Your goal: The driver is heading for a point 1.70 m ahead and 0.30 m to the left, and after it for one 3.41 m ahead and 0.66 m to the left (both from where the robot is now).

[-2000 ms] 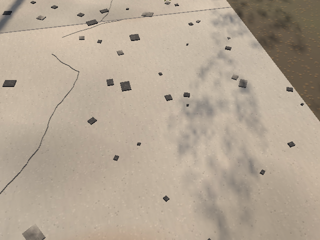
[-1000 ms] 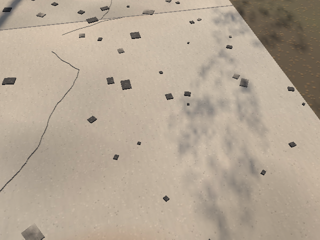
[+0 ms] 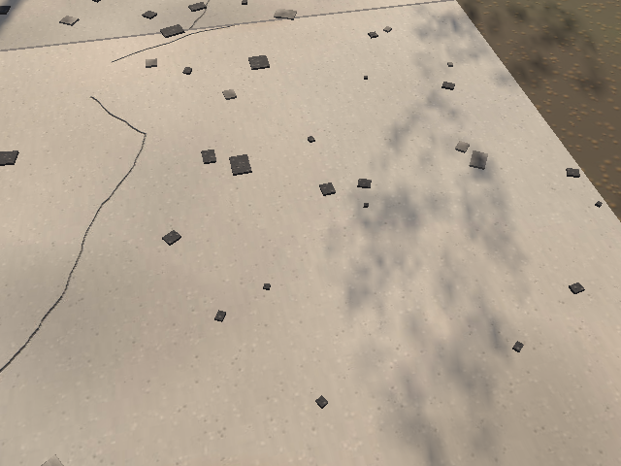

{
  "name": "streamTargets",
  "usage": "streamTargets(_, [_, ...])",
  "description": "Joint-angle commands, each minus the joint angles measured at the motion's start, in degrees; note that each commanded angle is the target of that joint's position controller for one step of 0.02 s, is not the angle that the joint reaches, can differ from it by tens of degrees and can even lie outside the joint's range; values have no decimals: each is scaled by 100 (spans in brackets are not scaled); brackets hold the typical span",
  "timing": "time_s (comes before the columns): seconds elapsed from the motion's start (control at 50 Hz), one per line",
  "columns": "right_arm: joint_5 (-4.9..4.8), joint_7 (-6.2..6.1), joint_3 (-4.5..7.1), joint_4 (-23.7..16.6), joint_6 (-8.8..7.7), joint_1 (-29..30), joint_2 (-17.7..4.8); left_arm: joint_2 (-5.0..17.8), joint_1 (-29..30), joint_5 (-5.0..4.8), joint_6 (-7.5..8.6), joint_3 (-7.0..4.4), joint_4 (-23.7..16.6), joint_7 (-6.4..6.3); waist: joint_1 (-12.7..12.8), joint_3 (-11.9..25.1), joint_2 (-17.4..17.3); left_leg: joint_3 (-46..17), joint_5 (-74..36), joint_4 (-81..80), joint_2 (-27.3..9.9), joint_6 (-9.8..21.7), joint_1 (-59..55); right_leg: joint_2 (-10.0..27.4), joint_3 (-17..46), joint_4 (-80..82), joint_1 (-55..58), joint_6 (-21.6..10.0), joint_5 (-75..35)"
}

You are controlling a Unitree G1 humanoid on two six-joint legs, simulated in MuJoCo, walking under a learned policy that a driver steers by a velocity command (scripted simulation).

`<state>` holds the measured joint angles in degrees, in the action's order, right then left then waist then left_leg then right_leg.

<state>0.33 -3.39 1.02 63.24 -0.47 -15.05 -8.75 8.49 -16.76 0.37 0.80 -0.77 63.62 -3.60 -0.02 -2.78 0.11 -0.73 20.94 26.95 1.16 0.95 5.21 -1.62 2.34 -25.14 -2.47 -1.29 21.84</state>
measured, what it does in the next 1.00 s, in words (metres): walks ahead: left foot, then right foot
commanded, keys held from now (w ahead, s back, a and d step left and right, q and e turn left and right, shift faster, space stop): w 1.00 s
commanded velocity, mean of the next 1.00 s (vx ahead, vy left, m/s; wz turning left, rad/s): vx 0.41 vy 0.00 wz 0.00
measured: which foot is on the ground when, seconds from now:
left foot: down 0.00-0.08, up 0.10-0.24, down 0.26-0.80, up 0.82-1.00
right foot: down 0.00-0.26, up 0.28-0.76, down 0.78-1.00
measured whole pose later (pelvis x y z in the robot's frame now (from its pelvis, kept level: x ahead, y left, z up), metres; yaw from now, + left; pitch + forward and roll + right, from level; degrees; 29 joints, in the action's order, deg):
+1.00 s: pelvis +0.39 +0.04 +0.01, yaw +1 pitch -2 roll -1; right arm 1.9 1.0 2.2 55.0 -3.3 -13.8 -11.4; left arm 11.4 -21.4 0.7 5.3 -2.7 61.1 0.2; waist 0.4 -3.2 -1.1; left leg -0.9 13.8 64.0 -4.4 4.3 30.4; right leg -6.6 -6.6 -18.0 -6.7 -7.8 10.4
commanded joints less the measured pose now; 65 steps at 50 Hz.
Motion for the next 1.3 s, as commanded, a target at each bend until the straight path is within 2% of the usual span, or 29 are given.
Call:
streamTargets(0.02, [32, 42, 136, 18, 14, -627, -527, 547, -809, 35, -29, -143, 86, 31, 44, 18, 82, -171, -1149, 251, -234, 472, 156, 372, 272, -154, -102, -483, -1404])
streamTargets(0.08, [90, 180, 101, -228, -93, -344, -310, 729, -1252, 46, 50, -212, 145, 110, 241, -808, 683, -74, 812, 970, 85, 527, 1667, 923, 1551, 352, -233, -1030, 518])
streamTargets(0.1, [135, 227, 78, -396, -165, -158, -220, 907, -1457, 46, 85, -260, 193, 122, 301, -1011, 1038, 188, 997, 1423, 142, 500, 2325, 1388, 2250, 661, 2, -1313, 675])
streamTargets(0.14, [138, 302, 108, -753, -303, 432, -327, 1018, -1672, 103, 160, -304, 200, 154, 453, -1343, 998, 352, 1281, 1973, -53, 475, 3253, 2026, 2950, 983, 261, -1690, 112])
streamTargets(0.18, [50, 371, 170, -943, -400, 535, -444, 1062, -1618, 180, 219, -329, 146, 171, 397, -1264, 865, 192, 1207, 2229, -290, 462, 3530, 2152, 2816, 955, 438, -1643, -572])
streamTargets(0.22, [-42, 438, 221, -913, -431, -49, -489, 1059, -905, 120, 233, -335, -84, 192, -123, -1008, 734, 180, 445, 1399, -357, 454, 2241, 1836, 1992, 826, -412, -1204, -588])
streamTargets(0.24, [-85, 467, 249, -576, -430, -1101, -383, 1007, -207, 12, 235, -307, -291, 224, -770, -704, 520, 437, -343, 508, -46, 484, 156, 1314, 1152, 449, -1653, -821, -793])
streamTargets(0.26, [-31, 445, 431, -147, -401, -2268, -703, 885, 135, 3, 292, -262, -437, 272, -1318, -388, -354, -7, -251, 24, 42, 501, -1395, 588, 403, -960, -2544, -542, -1440])
streamTargets(0.28, [59, 400, 592, -19, -409, -2972, -1423, 581, 16, 3, 350, -192, -713, 328, -1316, -4, -2249, -3057, 1183, -1599, -1680, 847, -1675, -316, -536, -3242, -3288, -186, 169])
streamTargets(0.3, [54, 406, 462, -94, -306, -2396, -1146, 680, -165, 120, 321, -221, -737, 357, -729, -194, -1572, -4220, 1518, -2065, -2121, 991, -1048, -159, 85, -4237, -3475, -310, 686])
streamTargets(0.34, [56, 377, 333, -555, -314, -1054, -812, 419, -180, 100, 325, -148, -667, 413, -180, -896, -100, -2842, 862, -1947, -1889, 993, 0, 441, 113, -4464, -3394, -412, -390])
streamTargets(0.36, [63, 365, 291, -596, -373, -911, -777, 366, -211, 95, 333, -156, -651, 427, -45, -830, -18, -2288, 115, -1957, -1647, 942, 68, 541, 51, -4285, -3233, -409, -628])
streamTargets(0.46, [31, 306, 116, -228, -519, -1665, -548, 506, -143, 111, 137, -246, -704, 499, 71, -366, -388, -754, -3070, -1736, -1142, 612, -680, 477, -419, -3823, -3422, -252, -1023])
streamTargets(0.58, [49, 252, -11, -134, -534, -1995, -480, 411, 1588, 78, 99, -174, -1339, 550, -196, -645, -456, -338, -4250, -1869, -1037, 633, -667, 293, -870, -2374, -3798, -126, -1612])
streamTargets(0.66, [65, 195, -22, -71, -572, -2056, -574, 412, 2071, 32, 134, -108, -1544, 526, -222, -640, -541, -159, -5173, -1765, -1124, 663, -849, 73, -1091, -1238, -3195, -325, -1791])
streamTargets(0.7, [70, 172, -4, -77, -595, -1903, -688, 556, 1807, 32, 162, -154, -1516, 468, -21, -394, -589, -50, -6520, -1279, -1186, 611, -1039, -145, -1161, -991, -2580, -541, -1577])
streamTargets(0.74, [99, 136, 40, -93, -572, -1732, -832, 782, 809, 24, 216, -269, -1221, 387, 414, 168, -685, -30, -7466, -88, -1238, 567, -1225, -367, -1067, -842, -1615, -758, -1223])
streamTargets(0.76, [81, 153, 72, -125, -539, -1578, -924, 873, 13, 20, 256, -342, -961, 347, 764, 520, -683, -16, -7125, 848, -1201, 581, -1052, -347, -962, -423, -794, -866, -1365])
streamTargets(0.78, [36, 205, 62, -216, -534, -1405, -879, 1067, -797, 115, 291, -433, -739, 294, 1129, 898, -474, 69, -5742, 2137, -1004, 598, -175, 192, -388, -98, 432, -1062, -1124])
streamTargets(0.8, [-33, 266, -34, -416, -527, -1578, -355, 1533, -1330, 253, 296, -550, -679, 282, 985, 1477, 506, 385, -1824, 4326, -237, 497, 1356, 1801, 1811, 109, 1665, -1602, -402])
streamTargets(0.82, [-30, 305, 62, -409, -486, -1874, -495, 1484, -925, 134, 242, -545, -687, 377, 580, 1462, 644, -110, 656, 5513, 374, 526, 2670, 2449, 3917, 1021, 1698, -2150, 217])
streamTargets(0.84, [71, 301, 119, -571, -465, -1378, -721, 1209, -257, -9, 248, -480, -780, 417, 327, 519, 237, -316, 115, 5378, -84, 612, 3066, 2293, 3225, 1349, 815, -1977, 856])
streamTargets(0.88, [92, 355, 144, -684, -464, -896, -608, 576, 215, 22, 361, -294, -820, 456, 14, -314, -246, -278, -408, 4732, -432, 587, 2739, 1819, 2048, 1767, -548, -1580, 14])
streamTargets(0.92, [173, 418, 114, -634, -333, -1053, -352, 424, -2, 41, 488, -202, -649, 388, -247, -278, -120, -242, -521, 4202, -597, 433, 2212, 1422, 1235, 1847, -1037, -1286, -1012])
streamTargets(0.98, [177, 482, 147, -822, -215, -630, -410, 716, -485, 24, 594, -223, -474, 366, -269, -314, 86, 8, -872, 3729, -687, 270, 2558, 1234, 653, 1921, -959, -1204, -2011])
streamTargets(1.1, [85, 528, 124, -1366, -188, 978, -461, 705, -1244, -1, 563, -134, -357, 358, 153, -371, 297, 458, -2004, 2058, -628, 68, 3191, 926, 39, 1823, -250, -785, -3596])
streamTargets(1.2, [66, 513, 65, -1635, -224, 1797, -441, 756, -1704, 59, 543, -98, -227, 277, 398, -368, 432, 641, -2059, 975, -359, 188, 3208, 1132, -1, 1562, 720, -822, -4292])
streamTargets(1.26, [75, 482, 98, -1693, -299, 1737, -545, 866, -1557, 109, 529, -119, -216, 229, 200, -287, 480, 664, -1496, 569, -178, 436, 2818, 1338, -64, 1085, 1151, -886, -5360])
streamTargets(1.3, [87, 401, 197, -1433, -355, 863, -722, 985, -1359, 124, 515, -152, -237, 214, -206, 168, 551, 727, -1080, 308, 142, 663, 1737, 1340, -148, 83, 1186, -807, -6596])
Next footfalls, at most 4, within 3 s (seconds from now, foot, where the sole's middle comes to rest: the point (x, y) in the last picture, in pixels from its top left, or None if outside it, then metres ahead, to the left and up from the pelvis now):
0.26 left None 0.10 0.12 -0.77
0.78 right None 0.43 0.01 -0.77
1.34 left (256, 357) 0.74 0.16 -0.77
1.90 right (324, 256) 1.04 -0.01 -0.77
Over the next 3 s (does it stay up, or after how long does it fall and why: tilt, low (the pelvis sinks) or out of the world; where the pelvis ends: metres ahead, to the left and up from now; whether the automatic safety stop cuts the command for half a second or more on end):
stays up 1.46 0.12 0.00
